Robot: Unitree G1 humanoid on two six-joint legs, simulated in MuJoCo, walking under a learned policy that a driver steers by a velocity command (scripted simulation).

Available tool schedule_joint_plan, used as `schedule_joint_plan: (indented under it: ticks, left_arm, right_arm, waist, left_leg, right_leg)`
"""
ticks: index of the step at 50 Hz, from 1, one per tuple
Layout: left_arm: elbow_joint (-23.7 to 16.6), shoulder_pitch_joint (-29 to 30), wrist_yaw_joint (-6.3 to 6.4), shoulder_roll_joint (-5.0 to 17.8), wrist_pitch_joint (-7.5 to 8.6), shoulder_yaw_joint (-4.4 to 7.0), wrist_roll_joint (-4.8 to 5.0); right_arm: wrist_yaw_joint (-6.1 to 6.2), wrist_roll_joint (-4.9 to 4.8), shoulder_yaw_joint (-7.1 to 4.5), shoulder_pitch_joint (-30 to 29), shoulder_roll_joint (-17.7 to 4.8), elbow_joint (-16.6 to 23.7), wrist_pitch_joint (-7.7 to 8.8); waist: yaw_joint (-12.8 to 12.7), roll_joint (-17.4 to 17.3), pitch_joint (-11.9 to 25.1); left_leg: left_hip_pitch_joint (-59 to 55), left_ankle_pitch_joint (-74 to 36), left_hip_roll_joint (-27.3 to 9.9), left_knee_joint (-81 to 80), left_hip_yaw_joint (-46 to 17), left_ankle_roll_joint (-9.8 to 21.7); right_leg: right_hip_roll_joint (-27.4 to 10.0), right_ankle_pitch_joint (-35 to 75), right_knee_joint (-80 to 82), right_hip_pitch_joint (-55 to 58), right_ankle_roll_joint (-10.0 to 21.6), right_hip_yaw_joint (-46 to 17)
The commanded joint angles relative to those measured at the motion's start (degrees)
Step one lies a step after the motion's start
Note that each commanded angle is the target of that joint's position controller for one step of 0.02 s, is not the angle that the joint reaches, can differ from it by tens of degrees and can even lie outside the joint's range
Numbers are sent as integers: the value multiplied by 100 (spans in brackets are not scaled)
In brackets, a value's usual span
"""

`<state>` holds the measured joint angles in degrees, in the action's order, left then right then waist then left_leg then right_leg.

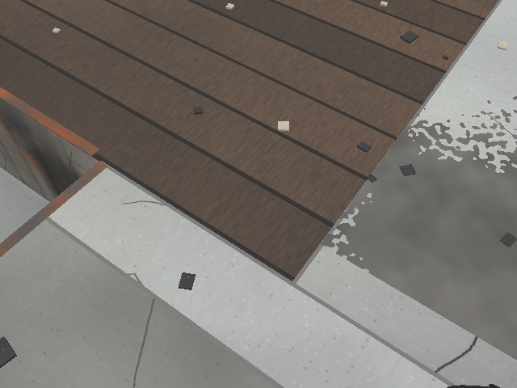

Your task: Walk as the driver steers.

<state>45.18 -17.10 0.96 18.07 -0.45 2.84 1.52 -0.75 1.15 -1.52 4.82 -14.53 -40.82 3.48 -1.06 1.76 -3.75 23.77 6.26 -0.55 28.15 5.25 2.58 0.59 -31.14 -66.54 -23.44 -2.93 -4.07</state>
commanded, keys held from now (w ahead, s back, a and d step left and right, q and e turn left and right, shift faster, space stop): e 1.00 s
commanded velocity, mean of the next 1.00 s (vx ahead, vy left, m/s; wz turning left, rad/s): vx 0.04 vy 0.00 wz -0.54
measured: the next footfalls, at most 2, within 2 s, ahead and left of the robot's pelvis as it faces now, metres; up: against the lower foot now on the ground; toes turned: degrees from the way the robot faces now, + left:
right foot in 0.30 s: +0.10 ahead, -0.15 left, +0.00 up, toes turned -13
left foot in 0.78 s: +0.18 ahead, +0.06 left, +0.00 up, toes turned -31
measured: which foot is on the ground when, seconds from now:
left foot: down 0.00-0.30, up 0.32-0.76, down 0.78-1.00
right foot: up 0.00-0.28, down 0.30-0.78, up 0.80-1.00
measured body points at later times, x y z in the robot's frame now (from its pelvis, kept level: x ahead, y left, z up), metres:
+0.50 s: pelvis +0.06 -0.05 +0.01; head +0.10 -0.09 +0.46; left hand +0.26 +0.20 -0.07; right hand +0.15 -0.37 -0.11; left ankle +0.09 +0.10 -0.65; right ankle +0.06 -0.14 -0.73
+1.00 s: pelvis +0.08 -0.02 +0.01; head +0.13 -0.02 +0.46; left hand +0.37 +0.16 -0.09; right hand +0.04 -0.32 -0.09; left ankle +0.15 +0.08 -0.73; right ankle -0.01 -0.13 -0.65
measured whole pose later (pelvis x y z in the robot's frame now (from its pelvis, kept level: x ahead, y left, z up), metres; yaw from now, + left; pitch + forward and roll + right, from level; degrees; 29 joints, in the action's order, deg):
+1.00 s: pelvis +0.08 -0.02 +0.01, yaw -34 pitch +1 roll +0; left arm 37.9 -11.3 1.5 20.8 -4.0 6.1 1.4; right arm 2.0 0.6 -3.5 7.6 -15.5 -45.7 -0.7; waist 0.5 2.5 -3.9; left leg 11.9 13.1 -1.6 24.0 2.9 0.7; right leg 1.3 -23.4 -61.5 -28.9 -5.2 -4.6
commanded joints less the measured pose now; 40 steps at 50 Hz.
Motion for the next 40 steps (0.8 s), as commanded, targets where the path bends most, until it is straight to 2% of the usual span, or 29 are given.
schedule_joint_plan:
  ticks: [1, 4, 7, 10, 12, 14, 15, 16, 17, 18, 19, 20, 21, 23, 25, 28, 34, 36, 38, 39, 40]
  left_arm:
    - [-344, -522, 135, 388, -248, 185, -12]
    - [-496, -343, 137, 325, -294, 183, -94]
    - [-648, 18, 53, 353, -294, 205, -99]
    - [-815, 306, -24, 439, -329, 258, -104]
    - [-888, 371, -74, 458, -339, 293, -105]
    - [-839, 177, -107, 444, -314, 339, -128]
    - [-796, 10, -73, 605, -294, 413, -169]
    - [-846, -142, 23, 1181, -260, 567, -174]
    - [-1013, -54, 43, 1644, -194, 622, -264]
    - [-990, -152, -14, 1355, -47, 558, -324]
    - [-970, 21, -21, 1227, 68, 511, -295]
    - [-1010, 333, 1, 1097, 110, 493, -194]
    - [-1053, 562, 35, 920, 95, 430, -92]
    - [-1110, 625, 97, 821, 52, 369, -117]
    - [-1133, 573, 129, 857, 23, 388, -120]
    - [-1148, 534, 172, 958, -44, 429, -101]
    - [-1211, 766, 103, 1004, -141, 445, -107]
    - [-1231, 885, 88, 985, -169, 435, -73]
    - [-1278, 1094, 115, 925, -216, 405, 0]
    - [-1291, 966, 130, 741, -221, 355, -26]
    - [-1323, 600, 115, 433, -197, 282, -71]
  right_arm:
    - [46, 48, -233, -3, -769, 136, -45]
    - [120, 19, -327, -191, -961, 75, -54]
    - [198, -15, -362, -268, -1039, -10, -159]
    - [203, -74, -403, -220, -1138, -128, -281]
    - [191, -142, -433, -220, -1205, -206, -350]
    - [192, -243, -436, -265, -1163, -288, -413]
    - [179, -246, -404, -17, -986, -416, -440]
    - [153, -87, -330, 119, -682, -401, -455]
    - [187, 37, -302, -278, -664, -50, -435]
    - [206, -2, -367, -588, -854, -32, -421]
    - [206, -123, -393, -550, -875, -50, -419]
    - [248, -134, -415, -385, -859, -189, -419]
    - [285, -88, -452, -365, -960, -226, -419]
    - [270, -93, -459, -299, -903, -256, -396]
    - [253, -143, -429, -295, -798, -260, -381]
    - [226, -145, -381, -447, -707, -217, -374]
    - [136, -182, -398, -324, -820, -222, -312]
    - [89, -185, -412, -166, -850, -235, -259]
    - [50, -162, -451, 254, -885, -355, -208]
    - [71, -91, -528, 440, -1168, -388, -214]
    - [125, -5, -610, 275, -1653, -318, -275]
  waist:
    - [-95, -1039, 766]
    - [-97, -912, 885]
    - [11, -830, 933]
    - [99, -794, 801]
    - [80, -806, 728]
    - [-86, -718, 721]
    - [-112, -413, 690]
    - [3, 949, 631]
    - [-34, 1826, 543]
    - [-281, 1034, 892]
    - [-131, 793, 896]
    - [21, 480, 914]
    - [81, 449, 895]
    - [165, 529, 1056]
    - [133, 488, 1093]
    - [27, 542, 1043]
    - [-20, 724, 921]
    - [45, 758, 945]
    - [310, 675, 964]
    - [261, 238, 1049]
    - [-118, -1337, 960]
  left_leg:
    - [-723, -1631, -1558, -1296, -1039, 1145]
    - [-668, -1546, -1679, -1443, -623, 1198]
    - [-805, -852, -1747, -1519, -351, 1140]
    - [-1074, -357, -1884, -1447, -290, 1057]
    - [-1294, -264, -1955, -1248, -269, 924]
    - [-1308, -70, -1775, -725, -58, 584]
    - [-1127, 289, -1508, -170, 135, 242]
    - [-292, 1263, -844, 1364, 725, -306]
    - [1231, 3137, 70, 2769, 373, -710]
    - [1392, 3222, 39, 3654, -513, -646]
    - [1469, 2766, -52, 3839, -732, -540]
    - [1493, 2316, -147, 3744, -826, -505]
    - [1490, 2032, -186, 3609, -874, -521]
    - [1115, 1664, -53, 3637, -845, -594]
    - [1059, 1479, 25, 3107, -855, -659]
    - [825, 1407, 90, 2237, -928, -754]
    - [26, 1500, 253, 1173, -990, -700]
    - [-245, 1384, 288, 624, -987, -620]
    - [-1032, 352, 230, -643, -867, -458]
    - [-1704, -129, -442, -896, -1344, -212]
    - [-2181, -1294, -1656, -996, -2643, 471]
  right_leg:
    - [-387, 289, 298, -212, -188, 151]
    - [-566, 1006, 1000, -34, -137, 228]
    - [-624, 1529, 1570, 121, -23, 343]
    - [-595, 1429, 2009, 132, 95, 486]
    - [-541, 1319, 2461, 233, 215, 592]
    - [-325, 1809, 3389, 729, 436, 803]
    - [-267, 2367, 3914, 1093, 629, 597]
    - [-1227, 4174, 4569, 1623, 1046, -863]
    - [-2234, 4828, 4771, 1930, 2194, -2572]
    - [-2145, 4675, 4799, 1921, 2379, -2454]
    - [-1868, 4548, 4741, 1954, 2104, -1971]
    - [-1602, 4313, 4647, 1976, 1780, -1629]
    - [-1517, 4357, 4616, 1950, 1615, -1489]
    - [-1331, 4778, 4578, 1818, 1595, -1319]
    - [-1244, 4748, 4555, 1963, 1596, -1303]
    - [-1202, 4315, 4515, 1958, 1620, -1496]
    - [-1077, 3838, 4424, 1495, 1613, -2114]
    - [-993, 3931, 4278, 1521, 1535, -2336]
    - [-691, 3522, 3998, 1240, 1215, -2287]
    - [-366, 2526, 3517, 692, 916, -1993]
    - [582, 310, 2342, -400, 535, -893]
Keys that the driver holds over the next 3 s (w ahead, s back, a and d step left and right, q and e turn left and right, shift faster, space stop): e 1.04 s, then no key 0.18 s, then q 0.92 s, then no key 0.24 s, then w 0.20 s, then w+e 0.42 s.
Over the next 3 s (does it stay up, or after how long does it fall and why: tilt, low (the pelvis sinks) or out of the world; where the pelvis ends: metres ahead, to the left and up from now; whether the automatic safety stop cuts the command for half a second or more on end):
stays up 0.27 -0.12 -0.02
